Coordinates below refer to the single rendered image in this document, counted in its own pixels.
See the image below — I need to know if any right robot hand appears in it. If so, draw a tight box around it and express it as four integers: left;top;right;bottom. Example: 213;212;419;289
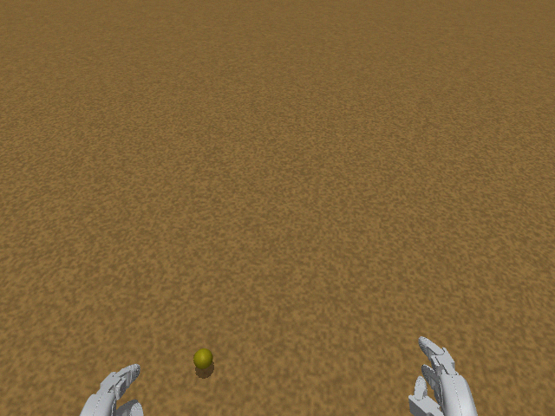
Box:
408;336;478;416

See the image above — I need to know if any left robot hand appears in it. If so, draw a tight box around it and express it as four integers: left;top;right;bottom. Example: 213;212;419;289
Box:
80;364;144;416

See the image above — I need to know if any ball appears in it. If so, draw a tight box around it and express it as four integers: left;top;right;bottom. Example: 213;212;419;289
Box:
193;348;212;369

